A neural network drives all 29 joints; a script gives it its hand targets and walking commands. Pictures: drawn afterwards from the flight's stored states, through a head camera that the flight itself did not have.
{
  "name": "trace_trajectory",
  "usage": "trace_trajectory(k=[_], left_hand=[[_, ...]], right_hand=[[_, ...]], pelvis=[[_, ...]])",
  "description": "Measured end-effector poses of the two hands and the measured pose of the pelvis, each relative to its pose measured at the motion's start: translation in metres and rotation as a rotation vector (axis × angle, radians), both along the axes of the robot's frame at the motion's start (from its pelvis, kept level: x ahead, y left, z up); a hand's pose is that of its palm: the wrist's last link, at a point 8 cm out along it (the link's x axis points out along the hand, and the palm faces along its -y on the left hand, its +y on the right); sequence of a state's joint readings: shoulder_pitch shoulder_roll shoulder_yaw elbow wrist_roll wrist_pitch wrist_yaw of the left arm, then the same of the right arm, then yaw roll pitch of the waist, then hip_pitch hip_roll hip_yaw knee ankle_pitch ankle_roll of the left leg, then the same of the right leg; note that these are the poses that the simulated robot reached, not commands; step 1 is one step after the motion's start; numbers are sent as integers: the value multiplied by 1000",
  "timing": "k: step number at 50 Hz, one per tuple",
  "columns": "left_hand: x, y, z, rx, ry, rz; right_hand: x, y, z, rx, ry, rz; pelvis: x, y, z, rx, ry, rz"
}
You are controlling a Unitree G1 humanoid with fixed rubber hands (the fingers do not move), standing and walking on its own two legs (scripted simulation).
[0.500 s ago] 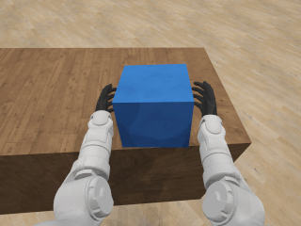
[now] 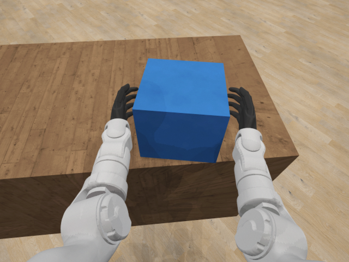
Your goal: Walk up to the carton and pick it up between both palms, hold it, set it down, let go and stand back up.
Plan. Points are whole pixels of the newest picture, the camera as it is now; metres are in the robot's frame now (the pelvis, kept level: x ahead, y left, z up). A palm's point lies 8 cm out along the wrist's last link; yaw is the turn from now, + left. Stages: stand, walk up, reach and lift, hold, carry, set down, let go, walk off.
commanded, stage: set down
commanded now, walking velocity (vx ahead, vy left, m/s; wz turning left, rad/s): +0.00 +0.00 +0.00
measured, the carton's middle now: (181, 110) +0.50 -0.02 +0.03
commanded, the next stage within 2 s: none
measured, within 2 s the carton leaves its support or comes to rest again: rests again in 0.26 s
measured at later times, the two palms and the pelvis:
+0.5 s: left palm (120, 123) +0.43 +0.13 +0.06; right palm (245, 129) +0.41 -0.16 +0.07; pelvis -0.01 +0.00 +0.00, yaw +0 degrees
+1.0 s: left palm (120, 126) +0.43 +0.13 +0.05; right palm (244, 131) +0.40 -0.16 +0.06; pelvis -0.01 +0.00 +0.00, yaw +0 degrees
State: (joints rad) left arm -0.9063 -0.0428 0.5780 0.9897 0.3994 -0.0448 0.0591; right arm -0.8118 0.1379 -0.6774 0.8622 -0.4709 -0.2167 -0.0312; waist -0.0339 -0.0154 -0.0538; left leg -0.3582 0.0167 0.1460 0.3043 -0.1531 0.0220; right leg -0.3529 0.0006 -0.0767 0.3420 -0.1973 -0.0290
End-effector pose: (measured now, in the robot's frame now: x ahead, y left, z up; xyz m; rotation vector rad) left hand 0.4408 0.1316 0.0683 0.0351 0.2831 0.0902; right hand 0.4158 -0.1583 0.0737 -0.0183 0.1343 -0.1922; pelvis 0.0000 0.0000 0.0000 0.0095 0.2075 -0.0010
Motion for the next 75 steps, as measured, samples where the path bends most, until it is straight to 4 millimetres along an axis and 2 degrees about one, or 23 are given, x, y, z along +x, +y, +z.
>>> trace_trajectory(k=[19, 66, 71, 75], left_hand=[[-8, 1, -10, -15, -1, 4], [-10, 3, -19, 1, -48, -16], [-10, 4, -23, 18, -40, -23], [-10, 8, -34, 31, -2, -23]], right_hand=[[-10, 2, -8, -9, 29, -2], [-13, 2, -14, -47, 21, -4], [-14, 1, -22, -51, 54, 18], [-14, 2, -43, -26, 143, 54]], pelvis=[[-9, -1, 0, -4, 11, 0], [-8, 1, 0, -7, 2, -3], [-9, 2, -1, -10, 10, -18], [-10, 3, -4, -16, 50, -28]])
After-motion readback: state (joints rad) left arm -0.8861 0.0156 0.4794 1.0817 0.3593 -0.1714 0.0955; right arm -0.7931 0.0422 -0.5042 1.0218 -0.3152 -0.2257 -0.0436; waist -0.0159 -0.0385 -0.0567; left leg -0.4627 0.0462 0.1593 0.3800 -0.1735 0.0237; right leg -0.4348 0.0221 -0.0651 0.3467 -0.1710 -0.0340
